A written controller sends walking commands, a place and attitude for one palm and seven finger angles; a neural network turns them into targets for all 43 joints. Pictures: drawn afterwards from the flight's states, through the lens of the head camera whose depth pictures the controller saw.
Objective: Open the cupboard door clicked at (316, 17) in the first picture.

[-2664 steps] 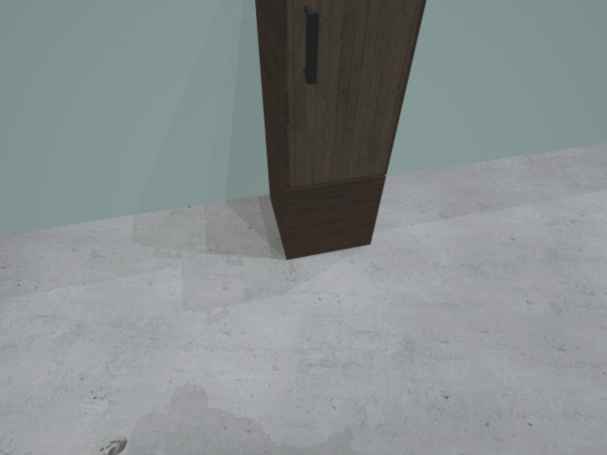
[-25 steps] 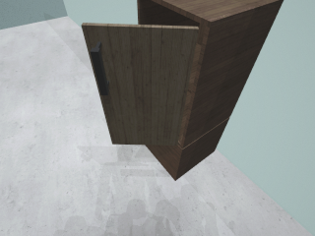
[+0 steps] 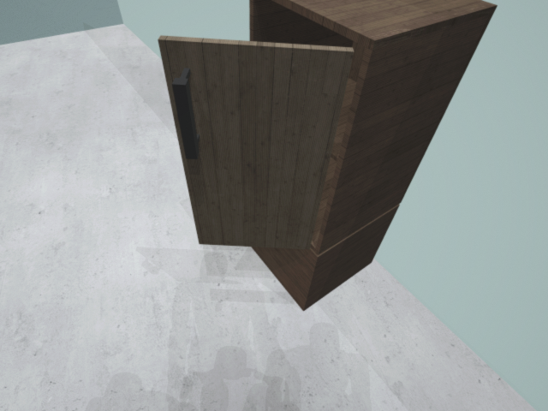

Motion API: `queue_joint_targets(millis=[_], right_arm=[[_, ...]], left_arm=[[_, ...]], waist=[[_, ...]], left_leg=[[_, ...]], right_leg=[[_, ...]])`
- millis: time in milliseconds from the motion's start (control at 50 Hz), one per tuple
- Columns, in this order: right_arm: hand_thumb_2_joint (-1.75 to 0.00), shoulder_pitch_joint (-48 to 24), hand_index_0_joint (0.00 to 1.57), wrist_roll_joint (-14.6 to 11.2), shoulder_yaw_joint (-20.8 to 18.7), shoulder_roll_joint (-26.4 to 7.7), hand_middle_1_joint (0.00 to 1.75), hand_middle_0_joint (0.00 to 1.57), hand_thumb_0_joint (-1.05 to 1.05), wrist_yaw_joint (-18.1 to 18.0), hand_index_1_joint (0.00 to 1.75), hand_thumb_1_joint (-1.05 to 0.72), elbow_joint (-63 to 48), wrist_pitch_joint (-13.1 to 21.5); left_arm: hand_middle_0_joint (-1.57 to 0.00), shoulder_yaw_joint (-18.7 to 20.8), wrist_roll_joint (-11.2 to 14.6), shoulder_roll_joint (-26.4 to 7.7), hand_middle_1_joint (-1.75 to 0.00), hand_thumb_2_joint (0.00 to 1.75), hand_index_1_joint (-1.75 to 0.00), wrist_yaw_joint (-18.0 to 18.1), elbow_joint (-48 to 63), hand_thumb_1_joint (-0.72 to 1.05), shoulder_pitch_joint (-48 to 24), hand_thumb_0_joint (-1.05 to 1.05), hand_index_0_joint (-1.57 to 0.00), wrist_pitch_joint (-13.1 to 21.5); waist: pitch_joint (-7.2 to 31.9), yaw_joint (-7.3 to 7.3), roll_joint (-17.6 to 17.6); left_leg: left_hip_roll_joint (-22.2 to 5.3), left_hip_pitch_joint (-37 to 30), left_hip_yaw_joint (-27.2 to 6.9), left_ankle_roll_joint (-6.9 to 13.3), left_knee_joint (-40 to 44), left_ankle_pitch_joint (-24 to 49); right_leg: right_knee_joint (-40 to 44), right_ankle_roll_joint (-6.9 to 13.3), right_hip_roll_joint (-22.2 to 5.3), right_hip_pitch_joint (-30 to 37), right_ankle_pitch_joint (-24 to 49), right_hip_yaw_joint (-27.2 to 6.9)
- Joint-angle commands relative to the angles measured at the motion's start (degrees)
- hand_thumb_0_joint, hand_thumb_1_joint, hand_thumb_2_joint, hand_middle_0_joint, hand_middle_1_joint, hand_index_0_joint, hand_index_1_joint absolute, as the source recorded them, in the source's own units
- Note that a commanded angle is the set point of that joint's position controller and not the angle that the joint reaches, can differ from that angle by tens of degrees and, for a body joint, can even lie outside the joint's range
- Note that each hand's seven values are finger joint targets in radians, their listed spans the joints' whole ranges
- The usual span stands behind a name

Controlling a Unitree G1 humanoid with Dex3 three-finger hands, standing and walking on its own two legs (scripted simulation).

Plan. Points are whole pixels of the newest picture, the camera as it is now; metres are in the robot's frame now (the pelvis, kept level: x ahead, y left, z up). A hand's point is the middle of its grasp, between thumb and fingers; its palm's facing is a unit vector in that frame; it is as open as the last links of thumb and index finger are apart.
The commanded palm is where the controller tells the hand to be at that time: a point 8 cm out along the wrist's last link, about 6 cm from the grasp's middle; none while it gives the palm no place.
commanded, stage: come to a stop and stand still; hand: left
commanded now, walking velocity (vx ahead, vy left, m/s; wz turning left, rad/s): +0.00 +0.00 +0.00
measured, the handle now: (189, 115) +0.59 +0.21 +0.12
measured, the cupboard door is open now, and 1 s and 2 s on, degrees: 52 52 52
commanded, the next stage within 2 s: look again from close up in 0.02 s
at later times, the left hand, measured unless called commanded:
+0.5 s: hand out of the picture +0.07 +0.23 -0.17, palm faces +0.02 -0.97 -0.25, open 7.4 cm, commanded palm none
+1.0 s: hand (113, 334) +0.21 +0.24 +0.01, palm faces +0.26 -0.96 -0.09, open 7.8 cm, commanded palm +0.12 +0.29 -0.04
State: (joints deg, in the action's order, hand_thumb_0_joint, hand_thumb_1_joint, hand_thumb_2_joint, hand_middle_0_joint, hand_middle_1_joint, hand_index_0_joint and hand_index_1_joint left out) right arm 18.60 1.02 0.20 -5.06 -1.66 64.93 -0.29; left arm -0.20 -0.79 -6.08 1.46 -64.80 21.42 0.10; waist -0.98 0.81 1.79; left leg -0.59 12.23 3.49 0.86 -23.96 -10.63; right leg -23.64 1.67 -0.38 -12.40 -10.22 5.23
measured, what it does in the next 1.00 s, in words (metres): stands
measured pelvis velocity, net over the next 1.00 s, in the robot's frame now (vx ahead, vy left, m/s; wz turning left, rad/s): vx -0.01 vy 0.03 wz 0.06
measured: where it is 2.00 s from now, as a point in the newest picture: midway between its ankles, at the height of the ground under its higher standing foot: outside the picture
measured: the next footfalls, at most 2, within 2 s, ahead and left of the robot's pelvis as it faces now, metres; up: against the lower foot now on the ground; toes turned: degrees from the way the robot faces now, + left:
none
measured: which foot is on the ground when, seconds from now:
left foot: down 0.00-1.00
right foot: down 0.00-1.00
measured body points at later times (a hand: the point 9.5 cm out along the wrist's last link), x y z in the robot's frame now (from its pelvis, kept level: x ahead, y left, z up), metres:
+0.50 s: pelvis +0.01 +0.03 -0.01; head -0.01 +0.03 +0.44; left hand +0.07 +0.28 -0.15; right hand +0.05 -0.22 -0.15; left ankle +0.03 +0.11 -0.74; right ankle +0.03 -0.10 -0.74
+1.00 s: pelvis -0.01 +0.03 -0.03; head +0.00 +0.02 +0.42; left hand +0.19 +0.29 +0.02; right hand +0.14 -0.21 -0.12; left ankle +0.03 +0.11 -0.74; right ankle +0.03 -0.09 -0.74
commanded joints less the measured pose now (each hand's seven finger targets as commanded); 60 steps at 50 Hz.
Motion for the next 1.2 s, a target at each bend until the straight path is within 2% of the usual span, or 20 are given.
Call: queue_joint_targets(millis=[0,80,100,120,180,220,280,400,720,740,760,780,800,820,860,900,960,1020,1060,1180], right_arm=[[-0.9,4.6,0.2,0.0,-0.6,-4.4,0.3,0.2,0.0,-0.3,0.3,-0.9,-1.3,0.8],[-0.9,5.0,0.2,-0.1,-0.5,-4.2,0.3,0.2,0.0,-0.4,0.3,-0.9,-1.2,1.2],[-0.9,-1.9,0.2,0.4,-1.9,-14.2,0.3,0.2,0.0,0.7,0.3,-0.9,-9.1,1.1],[-0.9,-1.7,0.2,0.6,-3.0,-11.8,0.3,0.2,0.0,0.1,0.3,-0.9,-9.4,2.4],[-0.9,2.7,0.2,0.3,-3.5,-9.7,0.3,0.2,0.0,-0.3,0.3,-0.9,-8.4,2.0],[-0.9,3.6,0.2,0.5,-3.0,-8.9,0.3,0.2,0.0,0.0,0.3,-0.9,-8.6,1.6],[-0.9,1.9,0.2,0.2,-3.2,-11.1,0.3,0.2,0.0,0.0,0.3,-0.9,-9.3,2.2],[-0.9,-0.9,0.2,0.1,-2.5,-13.0,0.3,0.2,0.0,0.2,0.3,-0.9,-9.5,2.9],[-0.9,-4.6,0.2,-0.1,-1.8,-13.4,0.3,0.2,0.0,0.9,0.3,-0.9,-7.5,1.9],[-0.9,-6.3,0.2,-0.9,-1.2,-14.0,0.3,0.2,0.0,0.9,0.3,-0.9,-10.7,2.0],[-0.9,-8.0,0.2,-3.8,-3.1,-19.7,0.3,0.2,0.0,-0.7,0.3,-0.9,-30.9,9.6],[-0.9,-11.0,0.2,-3.4,-0.7,-16.0,0.3,0.2,0.0,-2.9,0.3,-0.9,-29.1,15.3],[-0.9,-11.1,0.2,-3.9,-0.5,-16.7,0.3,0.2,0.0,-3.5,0.3,-0.9,-25.6,17.2],[-0.9,-9.0,0.2,-4.5,-0.4,-13.0,0.3,0.2,0.0,-2.7,0.3,-0.9,-24.4,17.5],[-0.9,-9.9,0.2,-3.7,-1.6,-16.7,0.3,0.2,0.0,-2.6,0.3,-0.9,-29.4,19.3],[-0.9,-8.5,0.2,-2.7,-2.4,-17.0,0.3,0.2,0.0,-1.8,0.3,-0.9,-30.1,19.8],[-0.9,-9.8,0.2,-1.8,-3.9,-16.6,0.3,0.2,0.0,-0.4,0.3,-0.9,-33.4,20.4],[-0.9,-11.0,0.2,-2.4,-4.8,-18.5,0.3,0.2,0.0,1.3,0.3,-0.9,-39.7,20.6],[-0.9,-11.9,0.2,-3.5,-4.5,-18.4,0.3,0.2,0.0,0.7,0.3,-0.9,-43.9,20.5],[-0.9,-8.2,0.2,-3.0,-3.7,-16.1,0.3,0.2,0.0,-1.8,0.3,-0.9,-44.8,19.5]], left_arm=[[-0.2,1.0,-0.1,-3.9,-0.3,0.9,-0.3,0.3,1.4,0.9,4.0,0.0,-0.2,1.0],[-0.2,0.9,0.0,-3.6,-0.3,0.9,-0.3,0.3,1.0,0.9,4.6,0.0,-0.2,1.2],[-0.2,0.3,-1.0,-16.1,-0.3,0.9,-0.3,0.6,6.9,0.9,0.0,0.0,-0.2,2.3],[-0.2,1.8,-0.7,-11.3,-0.3,0.9,-0.3,1.0,6.7,0.9,1.7,0.0,-0.2,2.2],[-0.2,2.1,-0.7,-10.4,-0.3,0.9,-0.3,1.0,7.8,0.9,0.6,0.0,-0.2,2.0],[-0.2,2.2,-0.6,-9.9,-0.3,0.9,-0.3,1.2,8.5,0.9,-0.8,0.0,-0.2,1.7],[-0.2,2.5,-0.5,-10.5,-0.3,0.9,-0.3,1.0,9.2,0.9,-1.6,0.0,-0.2,1.9],[-0.2,2.1,-0.3,-11.3,-0.3,0.9,-0.3,0.8,9.5,0.9,-1.5,0.0,-0.2,1.6],[-0.2,1.2,-0.3,-11.1,-0.3,0.9,-0.3,0.7,8.7,0.9,-3.5,0.0,-0.2,0.9],[-0.2,0.3,-0.7,-10.6,-0.3,0.9,-0.3,2.8,6.6,0.9,-1.4,0.0,-0.2,0.9],[-0.2,19.3,9.3,-30.8,-0.32,0.89,-0.32,3.0,94.7,0.88,-49.7,0.0,-0.2,13.3],[-0.2,12.6,6.0,-23.2,-0.33,0.88,-0.33,3.3,80.0,0.85,-15.1,0.0,-0.2,11.2],[-0.21,11.1,7.9,-20.4,-0.34,0.87,-0.34,5.7,75.7,0.83,-13.6,0.0,-0.21,9.3],[-0.21,2.1,9.5,-3.6,-0.36,0.86,-0.36,4.9,63.6,0.81,4.9,0.0,-0.21,4.6],[-0.21,6.8,11.4,-9.7,-0.39,0.84,-0.39,3.3,72.4,0.76,-5.9,0.0,-0.21,10.0],[-0.21,11.7,11.4,-11.4,-0.42,0.82,-0.42,0.3,60.5,0.71,-1.5,0.0,-0.21,16.3],[-0.22,11.4,14.2,-6.6,-0.47,0.79,-0.47,-9.7,49.1,0.64,6.3,0.0,-0.22,28.5],[-0.22,16.1,17.8,-13.3,-0.51,0.76,-0.51,-23.0,50.0,0.57,7.5,0.0,-0.22,34.8],[-0.23,21.1,19.6,-19.3,-0.54,0.74,-0.54,-27.1,56.5,0.53,5.6,0.0,-0.23,32.0],[-0.24,25.8,24.2,-22.5,-0.63,0.68,-0.63,-22.5,85.9,0.39,-4.9,0.0,-0.24,30.0]], waist=[[-5.4,-0.39,-2.0],[-4.5,-0.22,-2.3],[-11.1,-2.87,-5.1],[-1.1,-0.24,-5.2],[4.5,-2.62,-1.2],[0.7,-3.04,2.4],[-3.3,-1.91,-1.8],[-1.4,-0.19,-3.9],[-0.2,-0.59,-1.5],[-4.9,0.09,-0.6],[23.6,-6.07,-11.3],[18.5,0.75,-17.8],[14.7,-0.66,-16.8],[5.8,-1.61,-12.9],[0.3,-2.88,-10.8],[-4.2,-2.73,-0.9],[-0.1,-0.02,17.2],[7.2,2.05,6.8],[14.6,3.83,-1.5],[21.4,1.31,-11.1]], left_leg=[[-4.2,4.6,-5.9,0.9,6.8,-9.3],[-4.3,4.4,-5.8,0.9,6.7,-8.2],[-1.2,6.1,-6.2,0.0,3.9,-3.8],[-4.1,5.9,-6.8,0.9,0.0,-10.4],[-2.7,3.7,-5.8,1.4,-4.6,-8.4],[-2.5,5.4,-5.1,1.7,-4.9,-7.7],[-4.6,6.9,-7.7,2.3,0.0,-4.8],[-6.1,5.4,-7.7,2.4,2.2,5.4],[-5.8,1.9,-7.3,1.3,7.2,-0.9],[-7.1,3.7,-3.9,-0.1,-0.9,1.6],[-0.4,-10.7,-8.1,-2.4,3.1,4.4],[-3.9,-14.4,-9.7,-3.5,5.8,3.3],[-2.7,-5.7,-9.3,-5.1,7.9,-8.0],[-2.5,-1.3,-9.4,-4.0,8.7,-14.1],[-1.2,5.3,-9.7,-2.1,3.2,-19.0],[0.8,13.4,-9.2,-1.7,-3.6,-19.2],[1.6,25.4,-6.2,-1.4,-16.0,-18.7],[3.4,28.5,-3.4,-1.2,-24.1,-15.0],[3.6,29.1,-2.5,-0.4,-24.4,-16.6],[1.3,20.7,-5.3,0.9,-26.1,-5.9]], right_leg=[[7.5,0.4,-5.6,-2.5,-10.8,-7.8],[6.5,0.4,-5.7,-1.8,-8.6,-7.6],[2.8,1.5,-4.1,-5.9,-6.7,-6.6],[1.7,1.2,-6.6,-3.6,-13.2,-8.7],[4.1,2.3,-8.3,-4.3,-15.9,-11.3],[4.7,2.5,-8.4,-6.2,-17.1,-11.2],[1.1,2.0,-6.0,-6.1,-9.8,-8.7],[-1.4,0.7,-5.2,1.6,3.8,-5.9],[2.2,-1.0,-6.3,3.2,2.5,-6.0],[0.6,-0.9,-7.5,-1.0,3.2,-6.5],[-4.7,0.3,-0.5,1.8,6.0,-0.8],[-9.3,0.9,-0.1,-3.8,-5.3,-0.6],[-11.1,0.7,0.4,-5.3,-9.1,0.2],[-10.1,0.4,0.7,-10.0,-9.4,1.0],[-6.9,-0.1,0.1,-11.1,-9.8,0.0],[-7.5,-0.2,0.8,-16.9,-14.9,0.2],[-16.3,-0.4,1.3,-26.6,-25.2,0.0],[-20.5,1.0,-0.1,-25.0,-22.8,-4.6],[-21.2,0.6,-0.5,-22.7,-25.0,-6.9],[-22.5,0.5,1.4,-20.1,-12.1,-6.3]])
